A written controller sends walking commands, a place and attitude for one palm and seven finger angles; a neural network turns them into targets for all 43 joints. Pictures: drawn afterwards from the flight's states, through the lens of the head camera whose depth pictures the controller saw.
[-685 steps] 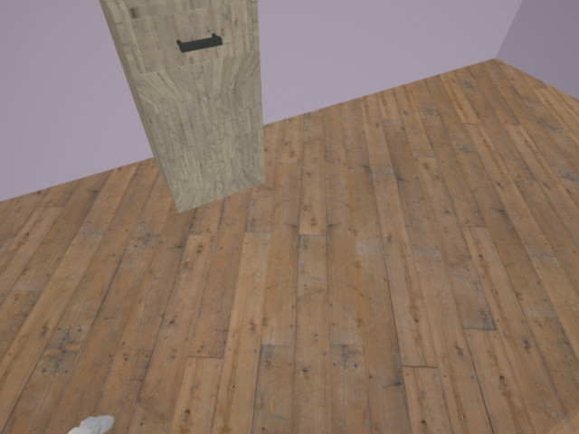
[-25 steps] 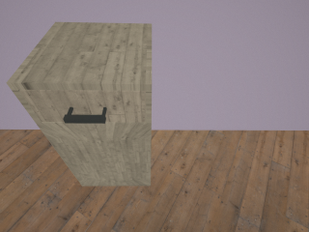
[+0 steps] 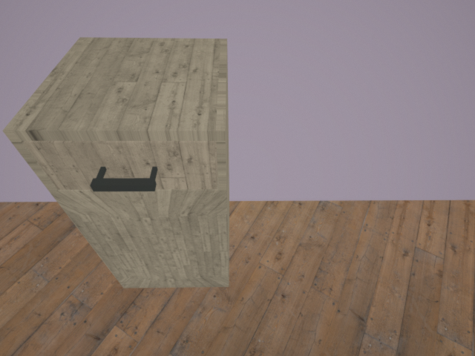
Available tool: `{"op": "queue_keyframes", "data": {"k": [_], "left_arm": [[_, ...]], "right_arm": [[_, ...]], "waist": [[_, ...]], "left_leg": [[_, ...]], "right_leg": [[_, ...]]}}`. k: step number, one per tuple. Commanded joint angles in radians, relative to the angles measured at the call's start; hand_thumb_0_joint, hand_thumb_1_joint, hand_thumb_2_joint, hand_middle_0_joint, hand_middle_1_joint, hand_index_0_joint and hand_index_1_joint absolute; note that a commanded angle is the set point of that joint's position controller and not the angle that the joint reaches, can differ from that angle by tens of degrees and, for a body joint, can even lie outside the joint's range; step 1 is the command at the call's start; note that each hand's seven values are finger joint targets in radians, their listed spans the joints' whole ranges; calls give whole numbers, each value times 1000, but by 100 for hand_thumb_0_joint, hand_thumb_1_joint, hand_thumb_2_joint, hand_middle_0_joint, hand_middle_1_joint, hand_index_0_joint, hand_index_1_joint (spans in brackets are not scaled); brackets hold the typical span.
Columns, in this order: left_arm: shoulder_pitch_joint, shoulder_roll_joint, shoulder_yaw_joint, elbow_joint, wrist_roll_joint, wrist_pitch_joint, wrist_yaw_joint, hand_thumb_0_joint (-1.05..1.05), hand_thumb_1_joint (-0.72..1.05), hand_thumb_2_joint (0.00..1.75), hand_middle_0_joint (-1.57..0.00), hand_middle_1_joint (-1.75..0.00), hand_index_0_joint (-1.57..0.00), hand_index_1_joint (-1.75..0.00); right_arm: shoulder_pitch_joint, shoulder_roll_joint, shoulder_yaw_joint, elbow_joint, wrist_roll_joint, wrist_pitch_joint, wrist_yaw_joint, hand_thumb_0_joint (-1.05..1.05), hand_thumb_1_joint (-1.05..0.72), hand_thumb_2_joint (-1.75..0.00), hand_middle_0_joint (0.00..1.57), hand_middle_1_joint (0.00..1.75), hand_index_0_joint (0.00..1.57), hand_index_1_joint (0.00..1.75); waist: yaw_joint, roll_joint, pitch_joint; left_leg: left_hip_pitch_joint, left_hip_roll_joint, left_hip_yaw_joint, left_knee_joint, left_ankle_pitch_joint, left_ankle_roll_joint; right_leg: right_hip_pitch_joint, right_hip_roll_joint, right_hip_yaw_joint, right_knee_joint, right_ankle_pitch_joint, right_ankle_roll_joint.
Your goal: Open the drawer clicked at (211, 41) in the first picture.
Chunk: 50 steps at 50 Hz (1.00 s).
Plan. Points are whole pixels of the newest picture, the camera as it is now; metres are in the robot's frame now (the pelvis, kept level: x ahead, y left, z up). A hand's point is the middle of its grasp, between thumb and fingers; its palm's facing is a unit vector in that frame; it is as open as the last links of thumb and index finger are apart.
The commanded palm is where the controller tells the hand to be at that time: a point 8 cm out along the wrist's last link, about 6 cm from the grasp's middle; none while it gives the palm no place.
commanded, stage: shuffle to correct the standing spot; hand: left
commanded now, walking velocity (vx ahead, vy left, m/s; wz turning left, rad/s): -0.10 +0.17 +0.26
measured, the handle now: (126, 177) +0.47 +0.29 -0.02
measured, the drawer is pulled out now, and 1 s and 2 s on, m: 0.00 0.00 0.00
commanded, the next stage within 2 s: come to a stop and stand still in 0.06 s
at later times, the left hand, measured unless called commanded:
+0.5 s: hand out of the picture -0.03 +0.22 -0.18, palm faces +0.08 -0.98 -0.19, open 7.4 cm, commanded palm none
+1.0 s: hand out of the picture -0.02 +0.14 -0.18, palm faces +0.11 -0.98 -0.15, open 7.3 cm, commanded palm none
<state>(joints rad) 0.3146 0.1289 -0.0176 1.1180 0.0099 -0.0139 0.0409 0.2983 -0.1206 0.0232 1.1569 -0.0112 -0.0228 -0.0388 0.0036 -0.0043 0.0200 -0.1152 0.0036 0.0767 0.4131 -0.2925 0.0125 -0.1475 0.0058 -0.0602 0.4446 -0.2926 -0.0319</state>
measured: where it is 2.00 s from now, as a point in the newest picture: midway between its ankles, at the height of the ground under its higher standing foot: outside the picture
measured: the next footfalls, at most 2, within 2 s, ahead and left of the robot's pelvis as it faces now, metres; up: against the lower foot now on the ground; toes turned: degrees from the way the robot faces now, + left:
right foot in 0.64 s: +0.04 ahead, -0.03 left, +0.00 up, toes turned +7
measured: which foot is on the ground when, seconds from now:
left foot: down 0.00-1.00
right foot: down 0.00-0.32, up 0.34-0.62, down 0.64-1.00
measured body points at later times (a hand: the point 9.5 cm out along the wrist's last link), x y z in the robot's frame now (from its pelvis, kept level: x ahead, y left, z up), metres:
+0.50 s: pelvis -0.03 +0.04 +0.00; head -0.02 +0.05 +0.45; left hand -0.04 +0.27 -0.16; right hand -0.01 -0.18 -0.15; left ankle -0.03 +0.15 -0.74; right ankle -0.05 -0.07 -0.68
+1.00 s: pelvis +0.01 -0.01 +0.00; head +0.02 -0.01 +0.45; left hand -0.03 +0.19 -0.16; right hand +0.00 -0.21 -0.17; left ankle -0.03 +0.15 -0.74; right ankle -0.01 -0.07 -0.74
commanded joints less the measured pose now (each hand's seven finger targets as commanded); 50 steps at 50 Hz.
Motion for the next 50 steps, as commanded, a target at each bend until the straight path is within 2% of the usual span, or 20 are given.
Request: {"op": "queue_keyframes", "data": {"k": [1,4,6,8,11,13,14,16,17,18,22,28,30,31,33,34,35,37,40,50], "left_arm": [[81,134,47,-52,-1,-7,14,0,90,90,-20,-30,-20,-30],[101,183,76,-71,4,1,20,0,90,90,-20,-30,-20,-30],[108,203,87,-83,10,7,25,0,90,90,-20,-30,-20,-30],[98,210,97,-101,21,10,28,0,90,90,-20,-30,-20,-30],[-15,209,95,-147,30,13,18,0,90,90,-20,-30,-20,-30],[-40,203,92,-143,19,17,8,0,90,90,-20,-30,-20,-30],[-36,178,83,-136,15,22,2,0,90,90,-20,-30,-20,-30],[-14,86,61,-167,15,30,-15,0,90,90,-20,-30,-20,-30],[-31,93,62,-179,23,27,-19,0,90,90,-20,-30,-20,-30],[-37,84,63,-164,30,28,-23,0,90,90,-20,-30,-20,-30],[36,76,55,-119,28,13,-41,0,90,90,-20,-30,-20,-30],[21,37,41,-115,9,7,-28,0,90,90,-20,-30,-20,-30],[90,61,44,-78,7,-6,-20,0,90,90,-20,-30,-20,-30],[112,91,46,-59,6,-16,-14,0,90,90,-20,-30,-20,-30],[90,140,43,-44,5,-20,-16,0,90,90,-20,-30,-20,-30],[82,149,48,-40,3,-25,-16,0,90,90,-20,-30,-20,-30],[59,119,40,-37,2,-21,-13,0,90,90,-20,-30,-20,-30],[43,88,31,-37,-1,-22,-12,0,90,90,-20,-30,-20,-30],[75,84,32,-23,-6,-22,-11,0,90,90,-20,-30,-20,-30],[99,78,32,-8,-1,-21,-5,0,90,90,-20,-30,-20,-30]], "right_arm": [[56,-112,-25,-56,1,8,-2,0,-90,-90,20,30,20,30],[29,-122,-45,-102,-1,28,1,0,-90,-90,20,30,20,30],[3,-104,-55,-129,-2,42,5,0,-90,-90,20,30,20,30],[-64,-106,-66,-160,-2,51,11,0,-90,-90,20,30,20,30],[-1,-69,-68,-159,6,46,27,0,-90,-90,20,30,20,30],[66,-62,-58,-128,-1,35,29,0,-90,-90,20,30,20,30],[95,-79,-54,-110,-4,26,29,0,-90,-90,20,30,20,30],[160,-218,-78,-114,-29,20,24,0,-90,-90,20,30,20,30],[149,-236,-82,-127,-32,21,24,0,-90,-90,20,30,20,30],[106,-230,-81,-132,-32,18,19,0,-90,-90,20,30,20,30],[39,-155,-53,-148,-22,-14,10,0,-90,-90,20,30,20,30],[94,-154,-52,-104,-22,-7,-1,0,-90,-90,20,30,20,30],[83,-132,-47,-91,-9,-4,1,0,-90,-90,20,30,20,30],[89,-95,-38,-89,-2,-9,4,0,-90,-90,20,30,20,30],[93,-52,-27,-79,-1,-5,13,0,-90,-90,20,30,20,30],[96,-52,-26,-66,-5,6,10,0,-90,-90,20,30,20,30],[109,-52,-28,-52,-6,12,7,0,-90,-90,20,30,20,30],[135,-39,-18,-22,-5,8,6,0,-90,-90,20,30,20,30],[119,-45,-13,-7,-3,-2,1,0,-90,-90,20,30,20,30],[101,-57,-17,-16,1,4,-9,0,-90,-90,20,30,20,30]], "waist": [[14,19,28],[28,-55,-24],[42,-163,-7],[64,-175,33],[-5,-155,-4],[-34,-142,-23],[-44,-67,-12],[-63,308,67],[-65,233,99],[-44,225,99],[-1,113,58],[-15,113,12],[18,59,-24],[17,-11,-39],[-6,-98,1],[-6,-230,10],[-20,-237,36],[-29,-105,61],[-4,20,62],[-6,16,33]], "left_leg": [[-99,93,-94,6,333,13],[-177,49,-55,148,262,-4],[-273,4,-28,296,-67,-21],[-354,13,-77,491,-253,-26],[-226,23,-73,368,-178,-19],[-22,-5,-4,140,30,-21],[62,6,-15,53,39,-21],[-74,289,-444,-231,-395,106],[-173,348,-556,-308,-535,174],[-192,341,-558,-319,-522,183],[-155,249,-294,-251,-106,148],[-88,233,-206,-109,329,148],[-138,174,-157,-28,243,84],[-212,126,-126,10,113,42],[-216,30,-46,29,-53,-1],[-184,30,-27,79,-51,-7],[-141,42,-33,81,-24,-5],[-90,61,-60,24,103,-1],[-102,89,-76,-29,200,-3],[-54,96,-60,-31,197,-13]], "right_leg": [[12,-169,122,15,424,-36],[52,-263,184,35,527,-81],[59,-373,278,-21,616,-162],[10,-438,321,-66,628,-236],[-103,-343,189,-55,406,-161],[-222,-256,124,-51,63,-87],[-293,-198,88,-15,-125,-53],[-409,-4,-54,317,-322,13],[-409,-5,-7,468,-280,-9],[-422,-25,33,582,-225,-16],[-366,-55,38,587,-71,9],[-176,-32,16,170,-87,30],[-11,-38,34,-51,88,32],[83,-108,141,-87,132,12],[16,-200,214,-102,164,-45],[-29,-197,234,-143,160,-57],[-85,-189,213,-162,146,-62],[-117,-144,166,-133,178,-53],[-44,-100,124,-87,256,-29],[-2,-99,118,-89,360,-22]]}}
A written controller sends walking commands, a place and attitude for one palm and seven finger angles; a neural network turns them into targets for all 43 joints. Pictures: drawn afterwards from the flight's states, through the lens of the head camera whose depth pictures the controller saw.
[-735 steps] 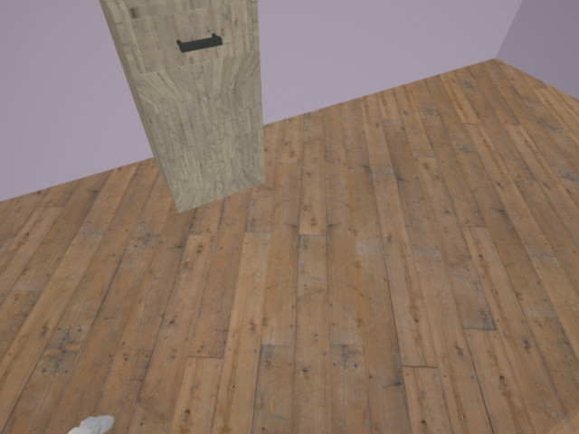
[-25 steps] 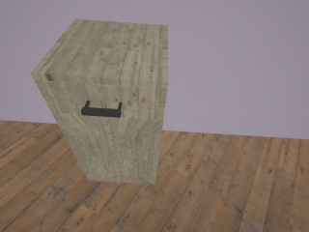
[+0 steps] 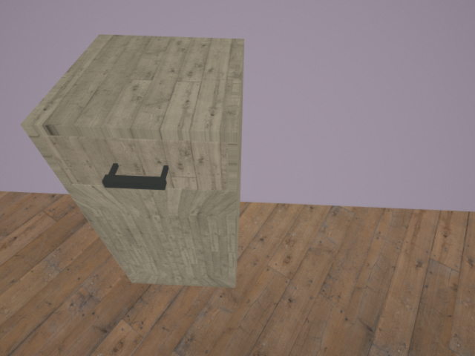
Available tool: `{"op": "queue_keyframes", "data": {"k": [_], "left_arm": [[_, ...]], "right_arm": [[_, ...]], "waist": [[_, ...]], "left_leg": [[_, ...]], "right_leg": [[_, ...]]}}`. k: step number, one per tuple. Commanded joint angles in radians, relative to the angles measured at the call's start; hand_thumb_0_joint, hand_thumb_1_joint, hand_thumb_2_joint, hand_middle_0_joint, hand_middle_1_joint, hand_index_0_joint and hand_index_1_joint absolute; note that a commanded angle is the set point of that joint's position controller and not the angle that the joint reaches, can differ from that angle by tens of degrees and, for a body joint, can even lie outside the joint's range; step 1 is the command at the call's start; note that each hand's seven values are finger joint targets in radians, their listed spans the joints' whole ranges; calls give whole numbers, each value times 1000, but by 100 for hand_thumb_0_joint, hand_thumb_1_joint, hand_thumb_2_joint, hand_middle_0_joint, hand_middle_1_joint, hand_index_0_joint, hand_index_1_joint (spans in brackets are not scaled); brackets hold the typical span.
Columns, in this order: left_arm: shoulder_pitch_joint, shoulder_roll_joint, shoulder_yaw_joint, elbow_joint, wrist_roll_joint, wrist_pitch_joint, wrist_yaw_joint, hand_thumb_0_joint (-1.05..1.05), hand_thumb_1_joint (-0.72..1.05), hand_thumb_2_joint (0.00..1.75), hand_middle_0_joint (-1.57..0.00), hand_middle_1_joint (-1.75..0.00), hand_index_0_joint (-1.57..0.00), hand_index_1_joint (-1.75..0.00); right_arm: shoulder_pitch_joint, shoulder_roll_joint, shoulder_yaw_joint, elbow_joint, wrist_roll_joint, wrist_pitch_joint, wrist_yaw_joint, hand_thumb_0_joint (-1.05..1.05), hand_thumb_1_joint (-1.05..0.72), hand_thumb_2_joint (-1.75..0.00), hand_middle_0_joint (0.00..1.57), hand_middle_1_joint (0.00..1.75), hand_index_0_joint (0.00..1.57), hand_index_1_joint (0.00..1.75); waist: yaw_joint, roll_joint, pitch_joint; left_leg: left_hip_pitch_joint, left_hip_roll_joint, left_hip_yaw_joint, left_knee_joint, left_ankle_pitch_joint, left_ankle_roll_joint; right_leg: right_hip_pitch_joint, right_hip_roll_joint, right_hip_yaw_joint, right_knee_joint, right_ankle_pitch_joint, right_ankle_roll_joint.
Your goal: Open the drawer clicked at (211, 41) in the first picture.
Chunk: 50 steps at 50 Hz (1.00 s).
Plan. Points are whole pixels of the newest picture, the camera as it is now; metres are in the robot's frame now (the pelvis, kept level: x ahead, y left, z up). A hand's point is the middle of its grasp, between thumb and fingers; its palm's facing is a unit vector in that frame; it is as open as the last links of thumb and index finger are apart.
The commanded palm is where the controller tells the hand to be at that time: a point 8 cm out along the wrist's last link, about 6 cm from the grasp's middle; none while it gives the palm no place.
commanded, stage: come to a stop and stand still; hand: left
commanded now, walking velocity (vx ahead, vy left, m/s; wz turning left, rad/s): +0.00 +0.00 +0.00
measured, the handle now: (137, 175) +0.48 +0.26 -0.02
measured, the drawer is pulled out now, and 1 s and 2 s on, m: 0.00 0.00 0.00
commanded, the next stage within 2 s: look again from close up in 0.10 s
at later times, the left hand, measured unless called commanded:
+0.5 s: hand out of the picture +0.02 +0.23 -0.17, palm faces +0.04 -0.97 -0.25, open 7.4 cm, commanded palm none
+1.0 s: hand out of the picture +0.11 +0.29 -0.08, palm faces -0.14 -0.74 -0.66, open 7.5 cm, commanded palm +0.09 +0.31 -0.05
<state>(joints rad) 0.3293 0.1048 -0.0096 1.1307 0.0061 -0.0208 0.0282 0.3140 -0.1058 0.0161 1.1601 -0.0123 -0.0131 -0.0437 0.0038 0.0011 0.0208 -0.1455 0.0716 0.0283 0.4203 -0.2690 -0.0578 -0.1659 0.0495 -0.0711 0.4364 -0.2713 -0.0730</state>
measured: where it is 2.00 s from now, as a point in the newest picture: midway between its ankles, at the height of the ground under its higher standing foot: outside the picture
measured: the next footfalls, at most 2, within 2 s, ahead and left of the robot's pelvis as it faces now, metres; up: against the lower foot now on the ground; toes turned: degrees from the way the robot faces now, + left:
none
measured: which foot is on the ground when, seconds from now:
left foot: down 0.00-1.00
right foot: down 0.00-1.00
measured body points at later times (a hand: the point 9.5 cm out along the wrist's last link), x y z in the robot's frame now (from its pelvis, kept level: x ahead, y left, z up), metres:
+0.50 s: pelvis +0.00 +0.03 +0.00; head +0.00 +0.03 +0.45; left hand +0.02 +0.28 -0.15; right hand +0.04 -0.22 -0.15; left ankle -0.03 +0.16 -0.74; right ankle -0.02 -0.07 -0.74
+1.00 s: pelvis -0.04 +0.08 -0.01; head -0.04 +0.08 +0.44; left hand +0.11 +0.32 -0.04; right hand +0.04 -0.15 -0.13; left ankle -0.03 +0.16 -0.74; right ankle -0.01 -0.03 -0.74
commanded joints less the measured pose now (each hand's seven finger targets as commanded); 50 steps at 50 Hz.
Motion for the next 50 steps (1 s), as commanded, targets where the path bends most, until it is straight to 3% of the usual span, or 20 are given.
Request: {"op": "queue_keyframes", "data": {"k": [1,9,10,11,12,14,16,20,25,31,41,42,43,44,45,46,47,48,49,50], "left_arm": [[88,101,24,-20,3,-15,7,0,90,90,-20,-30,-20,-30],[93,99,23,-19,4,-15,7,0,90,90,-20,-30,-20,-30],[61,231,14,-96,12,-24,13,0,90,90,-20,-30,-20,-30],[55,190,34,-87,7,-29,19,0,90,90,-20,-30,-20,-30],[46,211,38,-103,11,-36,21,0,90,90,-20,-30,-20,-30],[49,219,50,-113,15,-43,23,0,90,90,-20,-30,-20,-30],[45,204,43,-119,13,-34,24,0,90,90,-20,-30,-20,-30],[20,193,37,-146,6,-22,22,0,90,90,-20,-30,-20,-30],[-1,211,31,-151,1,-7,18,0,90,90,-20,-30,-20,-30],[-32,213,20,-152,1,10,12,0,90,90,-20,-30,-20,-30],[-17,185,15,-123,7,18,13,0,90,90,-20,-30,-20,-30],[11,190,6,-93,22,-3,51,0,90,90,-20,-30,-20,-30],[-804,621,153,-1588,246,-146,77,0,88,89,-20,-32,-20,-32],[-230,481,88,-1328,277,-75,134,0,85,88,-20,-33,-20,-33],[33,257,-40,-1242,252,65,175,0,83,87,-21,-34,-21,-34],[23,132,-136,-1193,305,80,177,0,81,86,-21,-36,-21,-36],[-101,245,-87,-1262,384,55,208,0,78,85,-21,-37,-21,-37],[-60,300,-52,-1209,500,46,242,0,76,84,-21,-39,-21,-39],[12,284,-57,-1145,599,42,270,0,74,83,-21,-40,-21,-40],[56,277,-51,-1140,688,31,297,0,71,82,-21,-42,-21,-42]], "right_arm": [[82,-73,-10,-22,2,-6,-4,0,-90,-90,20,30,20,30],[68,-85,-9,-32,0,-4,-5,0,-90,-90,20,30,20,30],[8,-160,-43,-146,-2,20,11,0,-90,-90,20,30,20,30],[2,-162,-43,-170,-13,10,9,0,-90,-90,20,30,20,30],[24,-136,-50,-171,-12,5,6,0,-90,-90,20,30,20,30],[25,-161,-59,-184,-5,-5,1,0,-90,-90,20,30,20,30],[33,-156,-56,-190,-5,-1,4,0,-90,-90,20,30,20,30],[33,-169,-47,-182,-6,-9,5,0,-90,-90,20,30,20,30],[-16,-203,-41,-179,-7,-7,8,0,-90,-90,20,30,20,30],[-56,-220,-30,-168,-8,-5,16,0,-90,-90,20,30,20,30],[-43,-214,-30,-131,-4,-9,19,0,-90,-90,20,30,20,30],[-71,-221,-24,-189,12,-22,22,0,-90,-90,20,30,20,30],[-75,-339,-40,-501,52,-146,2,0,-90,-90,20,30,20,30],[-140,-261,-23,-500,29,-259,-33,0,-90,-90,20,30,20,30],[-154,-226,-33,-480,38,-281,-33,0,-90,-90,20,30,20,30],[-122,-207,-30,-457,41,-293,-34,0,-90,-90,20,30,20,30],[-148,-254,-48,-507,24,-290,-30,0,-90,-90,20,30,20,30],[-157,-276,-54,-535,4,-273,-26,0,-90,-90,20,30,20,30],[-175,-275,-51,-582,-13,-248,-18,0,-90,-90,20,30,20,30],[-194,-277,-57,-630,-20,-224,-4,0,-90,-90,20,30,20,30]], "waist": [[-5,1,36],[-4,-5,50],[-26,-64,189],[-15,23,99],[-22,28,-7],[-9,-68,-67],[-14,-135,-54],[-18,-16,-32],[-1,22,-9],[7,28,37],[7,29,36],[7,14,100],[-62,326,-418],[34,395,-368],[-1,302,-270],[-29,213,-130],[-45,178,-25],[-34,101,-44],[-20,4,-58],[14,26,-105]], "left_leg": [[-27,26,-12,-38,171,58],[-13,29,-14,-48,167,57],[-75,-8,-49,29,39,49],[-91,2,-36,95,10,58],[-90,-18,-43,143,36,65],[-148,-28,-42,186,-13,74],[-165,-25,-37,174,-26,88],[-63,2,-50,56,199,94],[-49,28,-54,34,315,86],[-82,36,-78,-34,215,88],[-92,46,-115,-122,104,94],[-123,53,-65,61,426,69],[203,-33,-121,-30,552,53],[271,35,-130,-46,645,9],[100,32,-140,-104,447,-33],[15,10,-102,-74,308,-1],[-99,-12,-105,-18,160,29],[-177,-31,-106,26,21,48],[-238,-52,-104,73,-57,63],[-263,-71,-96,100,-80,65]], "right_leg": [[13,-144,131,-87,330,22],[1,-143,134,-97,312,19],[-124,-144,179,-153,50,64],[-139,-206,244,-140,-6,42],[-68,-222,261,-148,90,33],[36,-248,270,-121,313,17],[61,-245,237,-86,408,1],[23,-171,154,-17,422,3],[24,-151,119,-1,376,24],[7,-143,113,-35,180,49],[10,-145,89,-44,116,75],[-57,-180,117,-2,363,74],[-2,-42,90,110,315,26],[-174,-53,12,225,9,18],[-251,-47,-9,291,-129,43],[-295,-38,18,253,-100,44],[-311,-36,20,197,-85,35],[-314,-27,25,160,-70,25],[-339,-14,41,153,-115,15],[-334,-8,75,159,-158,8]]}}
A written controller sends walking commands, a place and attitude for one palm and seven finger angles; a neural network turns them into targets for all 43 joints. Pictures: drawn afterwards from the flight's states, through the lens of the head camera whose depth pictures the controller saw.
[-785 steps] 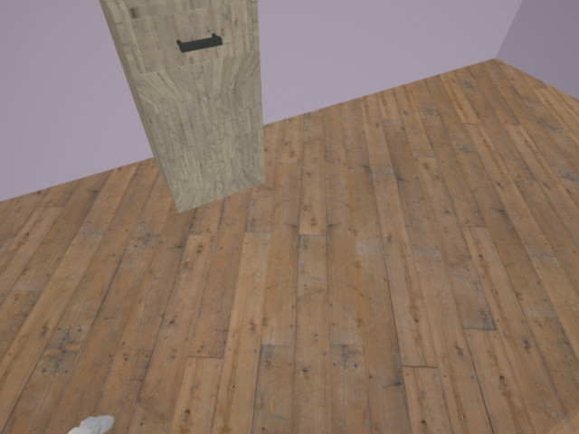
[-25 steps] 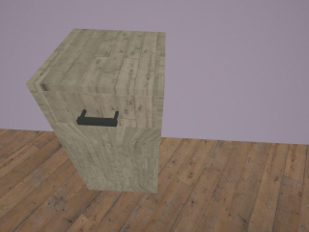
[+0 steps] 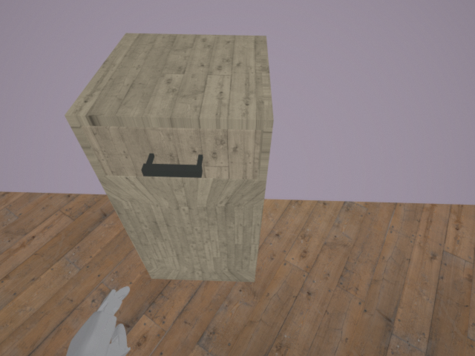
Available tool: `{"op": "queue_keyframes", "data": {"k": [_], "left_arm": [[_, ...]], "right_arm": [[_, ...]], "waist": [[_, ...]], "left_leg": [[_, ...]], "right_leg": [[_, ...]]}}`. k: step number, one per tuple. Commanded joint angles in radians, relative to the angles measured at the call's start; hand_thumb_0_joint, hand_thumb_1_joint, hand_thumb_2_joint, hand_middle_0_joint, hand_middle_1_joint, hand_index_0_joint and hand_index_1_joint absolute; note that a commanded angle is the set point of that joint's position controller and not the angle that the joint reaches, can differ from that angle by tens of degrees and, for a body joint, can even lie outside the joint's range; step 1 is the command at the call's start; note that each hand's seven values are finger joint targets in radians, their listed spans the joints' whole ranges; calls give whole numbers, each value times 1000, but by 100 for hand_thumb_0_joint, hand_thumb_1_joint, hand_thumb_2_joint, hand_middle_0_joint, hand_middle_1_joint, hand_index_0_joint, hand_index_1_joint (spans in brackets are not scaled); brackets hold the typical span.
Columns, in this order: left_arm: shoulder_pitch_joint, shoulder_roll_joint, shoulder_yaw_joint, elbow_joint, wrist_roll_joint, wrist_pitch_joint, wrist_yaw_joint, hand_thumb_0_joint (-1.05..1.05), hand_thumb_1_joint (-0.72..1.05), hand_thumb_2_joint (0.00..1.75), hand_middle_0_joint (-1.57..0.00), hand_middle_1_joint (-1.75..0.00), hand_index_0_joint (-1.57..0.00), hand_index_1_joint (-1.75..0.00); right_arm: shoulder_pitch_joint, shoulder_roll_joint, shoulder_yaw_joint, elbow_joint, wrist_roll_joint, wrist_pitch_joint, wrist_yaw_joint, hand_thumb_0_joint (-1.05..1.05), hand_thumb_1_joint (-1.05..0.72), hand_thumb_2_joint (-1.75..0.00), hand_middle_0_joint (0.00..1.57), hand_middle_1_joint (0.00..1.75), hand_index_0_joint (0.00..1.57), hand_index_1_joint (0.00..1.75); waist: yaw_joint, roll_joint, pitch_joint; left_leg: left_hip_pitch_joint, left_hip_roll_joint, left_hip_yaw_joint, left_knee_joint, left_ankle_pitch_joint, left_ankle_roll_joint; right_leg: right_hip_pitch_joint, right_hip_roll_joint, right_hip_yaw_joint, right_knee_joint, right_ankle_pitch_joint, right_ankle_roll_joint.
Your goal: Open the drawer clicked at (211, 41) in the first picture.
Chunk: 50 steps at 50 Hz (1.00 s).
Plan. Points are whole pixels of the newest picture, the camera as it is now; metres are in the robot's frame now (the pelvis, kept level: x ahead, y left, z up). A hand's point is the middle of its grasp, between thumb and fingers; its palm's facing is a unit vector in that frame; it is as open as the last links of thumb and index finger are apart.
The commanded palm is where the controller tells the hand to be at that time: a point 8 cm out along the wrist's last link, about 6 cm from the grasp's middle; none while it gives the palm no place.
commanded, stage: raise the hand with hooked fingers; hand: left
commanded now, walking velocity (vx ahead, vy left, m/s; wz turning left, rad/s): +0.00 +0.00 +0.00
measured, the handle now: (174, 164) +0.53 +0.18 -0.01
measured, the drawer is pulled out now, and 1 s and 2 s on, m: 0.00 0.00 0.00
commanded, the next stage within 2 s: move the hooked fingers above the handle in 1.74 s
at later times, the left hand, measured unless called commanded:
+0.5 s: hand (111, 293) +0.22 +0.23 -0.02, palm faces +0.07 -0.08 -0.99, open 9.9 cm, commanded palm +0.20 +0.23 +0.04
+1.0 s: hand (121, 229) +0.31 +0.22 +0.05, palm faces +0.07 -0.09 -0.99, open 12.8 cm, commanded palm +0.28 +0.22 +0.11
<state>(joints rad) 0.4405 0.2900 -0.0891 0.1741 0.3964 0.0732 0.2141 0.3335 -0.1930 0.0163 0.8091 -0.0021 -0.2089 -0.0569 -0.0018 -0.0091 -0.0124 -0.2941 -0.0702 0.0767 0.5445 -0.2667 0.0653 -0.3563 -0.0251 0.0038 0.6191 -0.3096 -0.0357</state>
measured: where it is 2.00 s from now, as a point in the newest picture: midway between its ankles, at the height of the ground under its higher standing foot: outside the picture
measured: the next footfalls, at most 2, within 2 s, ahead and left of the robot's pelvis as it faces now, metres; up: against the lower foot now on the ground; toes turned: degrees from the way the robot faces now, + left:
none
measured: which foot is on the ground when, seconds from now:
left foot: down 0.00-1.00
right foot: down 0.00-1.00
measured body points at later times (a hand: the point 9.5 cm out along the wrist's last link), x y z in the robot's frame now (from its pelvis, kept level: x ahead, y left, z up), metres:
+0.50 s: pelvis +0.00 -0.02 -0.03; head +0.03 -0.03 +0.42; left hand +0.21 +0.23 +0.04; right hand +0.25 -0.20 -0.11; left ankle +0.01 +0.07 -0.73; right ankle +0.03 -0.12 -0.73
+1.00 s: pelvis +0.05 -0.02 +0.00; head +0.08 -0.05 +0.44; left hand +0.30 +0.22 +0.11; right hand +0.25 -0.25 -0.11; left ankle +0.01 +0.08 -0.73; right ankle +0.03 -0.12 -0.73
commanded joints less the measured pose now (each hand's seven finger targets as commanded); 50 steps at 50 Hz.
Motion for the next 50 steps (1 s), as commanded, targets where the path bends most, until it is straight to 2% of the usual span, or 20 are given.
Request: {"op": "queue_keyframes", "data": {"k": [1,2,3,5,6,8,9,10,12,14,16,18,23,27,29,32,35,39,42,50], "left_arm": [[7,114,53,-125,402,-72,143,0,69,81,-22,-43,-22,-43],[20,72,13,-75,475,-86,173,0,67,80,-22,-45,-22,-45],[55,20,-18,-42,538,-104,195,0,64,79,-22,-47,-22,-47],[80,35,14,-80,642,-138,234,0,60,77,-22,-50,-22,-50],[55,64,40,-117,679,-141,253,0,57,76,-22,-51,-22,-51],[-7,117,82,-185,732,-130,286,0,53,74,-23,-54,-23,-54],[-78,144,93,-217,753,-121,299,0,50,73,-23,-55,-23,-55],[-150,179,123,-260,754,-116,313,0,48,72,-23,-57,-23,-57],[-280,196,119,-332,743,-109,331,0,43,70,-23,-60,-23,-60],[-355,223,121,-398,736,-113,339,0,39,68,-24,-63,-24,-63],[-424,216,96,-417,716,-115,334,0,34,66,-24,-66,-24,-66],[-394,208,79,-394,694,-102,312,0,29,64,-24,-69,-24,-69],[-337,201,54,-318,634,-28,188,0,18,59,-25,-76,-25,-76],[-278,233,85,-331,618,-47,106,0,8,55,-26,-82,-26,-82],[-256,252,117,-341,622,-75,93,0,4,53,-26,-86,-26,-86],[-255,280,166,-406,622,-113,108,0,-3,50,-27,-90,-27,-90],[-291,301,199,-419,619,-121,129,0,-10,47,-27,-94,-27,-94],[-338,297,187,-425,601,-109,141,0,-20,43,-28,-100,-28,-100],[-374,291,164,-445,582,-90,116,0,-27,40,-28,-105,-28,-105],[-469,366,193,-438,563,-48,21,0,-45,32,-30,-117,-30,-117]], "right_arm": [[-230,-186,-68,-314,-43,2,19,0,-90,-90,20,30,20,30],[-246,-178,-72,-336,-49,36,26,0,-90,-90,20,30,20,30],[-260,-175,-76,-361,-52,67,42,0,-90,-90,20,30,20,30],[-294,-174,-83,-402,-51,133,75,0,-90,-90,20,30,20,30],[-319,-170,-78,-425,-51,164,84,0,-90,-90,20,30,20,30],[-346,-162,-75,-464,-47,208,91,0,-90,-90,20,30,20,30],[-347,-159,-75,-472,-46,227,91,0,-90,-90,20,30,20,30],[-343,-158,-80,-472,-44,243,85,0,-90,-90,20,30,20,30],[-343,-147,-80,-480,-50,261,74,0,-90,-90,20,30,20,30],[-343,-142,-78,-482,-59,269,65,0,-90,-90,20,30,20,30],[-350,-139,-69,-468,-63,272,54,0,-90,-90,20,30,20,30],[-353,-138,-61,-458,-62,274,51,0,-90,-90,20,30,20,30],[-359,-134,-39,-443,-42,296,38,0,-90,-90,20,30,20,30],[-348,-127,-28,-432,-39,286,36,0,-90,-90,20,30,20,30],[-341,-125,-29,-425,-41,279,41,0,-90,-90,20,30,20,30],[-336,-125,-37,-419,-50,274,48,0,-90,-90,20,30,20,30],[-335,-133,-49,-407,-50,276,50,0,-90,-90,20,30,20,30],[-324,-139,-66,-392,-40,280,52,0,-90,-90,20,30,20,30],[-327,-146,-73,-385,-32,281,49,0,-90,-90,20,30,20,30],[-347,-153,-65,-374,-15,305,42,0,-90,-90,20,30,20,30]], "waist": [[49,-62,-93],[47,-193,-23],[59,-237,5],[116,-192,-93],[129,-177,-145],[130,-97,-156],[117,-80,-160],[111,-64,-177],[76,-9,-244],[59,62,-300],[35,91,-277],[38,136,-281],[48,16,-238],[78,-5,-230],[89,-16,-230],[100,31,-256],[91,8,-274],[80,9,-311],[79,4,-324],[95,3,-297]], "left_leg": [[-173,63,-149,-14,-211,-57],[-263,51,-126,13,-281,-56],[-299,38,-106,48,-282,-56],[-275,22,-94,107,-149,-55],[-288,23,-97,124,-137,-55],[-279,28,-109,127,-191,-48],[-279,31,-122,132,-224,-44],[-264,35,-140,143,-225,-39],[-200,43,-159,183,-182,-33],[-133,52,-175,218,-130,-36],[-114,50,-184,225,-139,-37],[-90,44,-167,215,-71,-38],[-115,40,-133,133,4,-32],[-96,39,-115,88,91,-33],[-93,36,-107,76,130,-32],[-64,35,-105,70,198,-32],[-59,32,-104,70,224,-30],[-32,27,-95,69,270,-30],[-6,26,-91,60,306,-27],[31,21,-79,7,366,-26]], "right_leg": [[-178,74,44,-22,-250,-30],[-248,78,69,-26,-351,-31],[-290,79,85,-20,-398,-39],[-255,80,127,22,-285,-64],[-253,69,135,51,-265,-66],[-270,57,144,52,-311,-61],[-291,56,151,57,-339,-58],[-302,61,146,72,-328,-56],[-326,62,144,96,-260,-49],[-356,61,140,121,-204,-48],[-380,63,127,121,-202,-45],[-334,68,102,115,-118,-49],[-145,73,80,44,18,-36],[-34,64,90,10,121,-32],[3,62,103,1,171,-30],[41,57,115,1,246,-33],[60,56,123,-3,291,-29],[86,45,115,-1,368,-22],[118,39,113,-11,420,-16],[197,34,108,-53,497,-9]]}}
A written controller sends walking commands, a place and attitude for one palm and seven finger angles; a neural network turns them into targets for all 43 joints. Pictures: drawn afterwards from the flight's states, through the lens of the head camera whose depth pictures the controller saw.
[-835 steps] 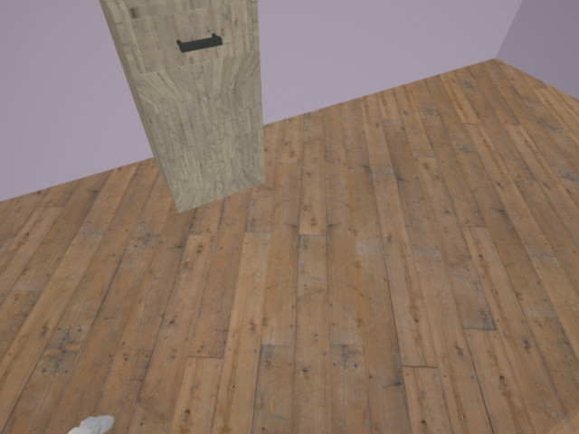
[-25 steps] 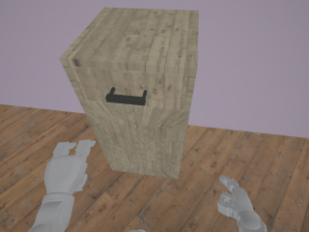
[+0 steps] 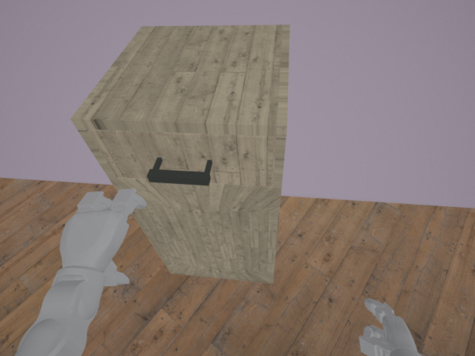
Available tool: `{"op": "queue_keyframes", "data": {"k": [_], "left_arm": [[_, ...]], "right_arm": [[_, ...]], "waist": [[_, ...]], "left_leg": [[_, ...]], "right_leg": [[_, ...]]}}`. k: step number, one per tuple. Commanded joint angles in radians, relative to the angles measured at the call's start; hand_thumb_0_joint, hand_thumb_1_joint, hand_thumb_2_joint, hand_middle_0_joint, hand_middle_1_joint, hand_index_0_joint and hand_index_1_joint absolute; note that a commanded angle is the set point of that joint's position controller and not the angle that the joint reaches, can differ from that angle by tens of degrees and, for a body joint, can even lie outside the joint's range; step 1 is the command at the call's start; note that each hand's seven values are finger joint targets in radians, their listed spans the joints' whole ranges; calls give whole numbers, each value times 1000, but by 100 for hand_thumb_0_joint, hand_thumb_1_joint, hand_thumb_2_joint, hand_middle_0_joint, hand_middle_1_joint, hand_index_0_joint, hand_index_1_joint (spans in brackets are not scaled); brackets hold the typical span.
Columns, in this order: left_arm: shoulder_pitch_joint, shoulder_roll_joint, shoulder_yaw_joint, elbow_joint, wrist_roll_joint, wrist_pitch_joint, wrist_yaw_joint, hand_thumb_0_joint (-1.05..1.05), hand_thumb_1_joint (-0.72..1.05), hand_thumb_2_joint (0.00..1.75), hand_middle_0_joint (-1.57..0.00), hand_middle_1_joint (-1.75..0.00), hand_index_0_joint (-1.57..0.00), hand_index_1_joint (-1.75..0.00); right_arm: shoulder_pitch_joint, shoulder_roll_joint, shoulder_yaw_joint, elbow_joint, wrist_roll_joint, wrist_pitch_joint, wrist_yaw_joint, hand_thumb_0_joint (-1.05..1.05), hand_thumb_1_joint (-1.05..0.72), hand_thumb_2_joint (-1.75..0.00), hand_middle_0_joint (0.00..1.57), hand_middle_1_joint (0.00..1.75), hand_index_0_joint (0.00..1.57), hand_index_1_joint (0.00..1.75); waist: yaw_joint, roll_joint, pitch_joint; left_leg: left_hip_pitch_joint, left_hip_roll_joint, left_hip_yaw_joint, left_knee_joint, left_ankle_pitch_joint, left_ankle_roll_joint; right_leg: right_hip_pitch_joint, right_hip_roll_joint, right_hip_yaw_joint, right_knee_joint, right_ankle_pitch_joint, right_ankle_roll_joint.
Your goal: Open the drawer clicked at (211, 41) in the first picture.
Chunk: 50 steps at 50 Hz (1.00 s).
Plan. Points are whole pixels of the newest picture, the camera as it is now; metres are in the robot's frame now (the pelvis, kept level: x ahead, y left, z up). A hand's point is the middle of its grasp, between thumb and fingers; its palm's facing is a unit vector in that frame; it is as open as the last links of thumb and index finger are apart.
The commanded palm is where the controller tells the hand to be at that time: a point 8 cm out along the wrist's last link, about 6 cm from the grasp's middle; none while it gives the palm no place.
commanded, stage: raise the hand with hooked fingers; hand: left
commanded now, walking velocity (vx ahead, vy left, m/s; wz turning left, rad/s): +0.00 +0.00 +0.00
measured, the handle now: (181, 170) +0.48 +0.20 +0.00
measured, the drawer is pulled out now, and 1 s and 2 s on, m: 0.00 0.00 0.00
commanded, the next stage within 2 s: move the hooked fingers above the handle in 0.74 s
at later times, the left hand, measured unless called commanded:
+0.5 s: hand (100, 208) +0.30 +0.26 +0.11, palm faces +0.02 -0.07 -1.00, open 13.8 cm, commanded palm +0.26 +0.26 +0.16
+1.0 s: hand (102, 219) +0.28 +0.25 +0.10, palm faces +0.03 -0.08 -1.00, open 13.8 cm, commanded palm +0.27 +0.26 +0.16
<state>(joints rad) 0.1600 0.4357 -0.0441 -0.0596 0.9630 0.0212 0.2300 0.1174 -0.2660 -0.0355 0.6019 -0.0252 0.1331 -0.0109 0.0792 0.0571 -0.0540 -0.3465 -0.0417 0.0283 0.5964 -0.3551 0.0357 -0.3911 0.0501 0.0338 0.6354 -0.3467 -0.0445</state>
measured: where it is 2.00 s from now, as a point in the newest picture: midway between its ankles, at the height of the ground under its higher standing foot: outside the picture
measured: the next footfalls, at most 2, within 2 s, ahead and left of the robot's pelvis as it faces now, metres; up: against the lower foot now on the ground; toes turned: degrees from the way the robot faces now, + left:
none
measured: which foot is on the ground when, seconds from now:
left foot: down 0.00-1.00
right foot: down 0.00-1.00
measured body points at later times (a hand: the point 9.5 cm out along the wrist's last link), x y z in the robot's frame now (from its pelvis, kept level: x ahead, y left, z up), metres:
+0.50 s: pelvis -0.01 +0.01 +0.01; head +0.01 -0.02 +0.46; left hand +0.29 +0.26 +0.17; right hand +0.19 -0.20 -0.10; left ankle -0.03 +0.10 -0.73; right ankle -0.02 -0.09 -0.73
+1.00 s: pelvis -0.03 +0.02 +0.01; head +0.00 -0.01 +0.46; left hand +0.28 +0.25 +0.15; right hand +0.17 -0.20 -0.10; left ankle -0.03 +0.10 -0.73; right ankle -0.02 -0.09 -0.73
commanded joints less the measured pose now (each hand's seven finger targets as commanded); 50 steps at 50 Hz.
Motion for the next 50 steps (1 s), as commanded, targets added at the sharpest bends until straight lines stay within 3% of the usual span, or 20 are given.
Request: {"op": "queue_keyframes", "data": {"k": [1,9,11,13,17,21,25,30,35,42,44,46,50], "left_arm": [[-215,220,138,-194,-1,8,-4,0,-48,31,-30,-118,-30,-118],[-398,246,121,-151,-25,32,-95,0,-50,30,-30,-120,-30,-120],[-442,249,112,-144,-30,33,-118,0,-50,30,-30,-120,-30,-120],[-491,261,112,-128,-35,29,-141,0,-50,30,-30,-120,-30,-120],[-580,294,122,-112,-40,15,-172,0,-50,30,-30,-120,-30,-120],[-471,264,119,-62,-66,0,-209,0,-50,30,-30,-120,-30,-120],[-479,289,147,-126,-66,-41,-204,0,-50,30,-30,-120,-30,-120],[-514,313,182,-151,-65,-85,-151,0,-50,30,-30,-120,-30,-120],[-530,300,168,-113,-60,-72,-113,0,-50,30,-30,-120,-30,-120],[-521,272,120,-104,-54,-44,-136,0,-50,30,-30,-120,-30,-120],[-562,244,86,-87,-56,-46,-145,0,-50,30,-30,-120,-30,-120],[-585,264,103,-44,-47,-48,-145,0,-50,30,-30,-120,-30,-120],[-671,251,82,-18,-34,-57,-134,0,-50,30,-30,-120,-30,-120]], "right_arm": [[-131,-78,-8,-164,9,-32,-4,0,-90,-90,20,30,20,30],[-132,-77,1,-164,23,-4,-11,0,-90,-90,20,30,20,30],[-134,-76,6,-162,25,1,-11,0,-90,-90,20,30,20,30],[-131,-78,9,-160,27,6,-14,0,-90,-90,20,30,20,30],[-126,-79,13,-156,33,11,-16,0,-90,-90,20,30,20,30],[-109,-85,10,-165,38,14,-2,0,-90,-90,20,30,20,30],[-107,-92,2,-174,32,9,4,0,-90,-90,20,30,20,30],[-94,-91,-6,-160,33,-3,1,0,-90,-90,20,30,20,30],[-95,-91,-11,-145,41,-10,-2,0,-90,-90,20,30,20,30],[-97,-89,-8,-142,42,-7,-3,0,-90,-90,20,30,20,30],[-91,-88,-6,-141,41,-10,-6,0,-90,-90,20,30,20,30],[-85,-92,-2,-134,41,-10,-10,0,-90,-90,20,30,20,30],[-77,-89,-4,-132,40,-12,-14,0,-90,-90,20,30,20,30]], "waist": [[10,-48,-241],[1,-55,-231],[-3,-33,-226],[-6,-49,-221],[-8,-22,-227],[5,-51,-199],[13,-41,-226],[12,-20,-240],[7,-7,-227],[-2,-12,-207],[-13,-26,-194],[-13,-55,-180],[-17,-34,-207]], "left_leg": [[85,-7,-30,-55,449,0],[128,-4,-23,-96,446,1],[143,-2,-24,-104,447,-1],[143,0,-27,-114,438,0],[164,4,-38,-130,444,-6],[146,8,-35,-145,456,-9],[153,11,-39,-147,457,-9],[167,13,-46,-147,433,-14],[161,13,-44,-157,376,-16],[167,18,-49,-167,360,-19],[166,19,-48,-165,345,-17],[145,17,-47,-167,327,-15],[151,14,-46,-160,308,-16]], "right_leg": [[226,-43,69,-71,518,-1],[251,-40,36,-118,466,4],[249,-40,31,-129,454,2],[250,-38,21,-139,434,3],[250,-36,7,-152,397,-2],[256,-36,-2,-161,394,-2],[256,-33,2,-163,377,-3],[228,-30,0,-166,332,-5],[205,-30,-5,-173,271,-6],[192,-30,-16,-176,242,-6],[172,-30,-19,-179,235,-3],[170,-29,-19,-180,220,-4],[160,-27,-16,-176,204,-6]]}}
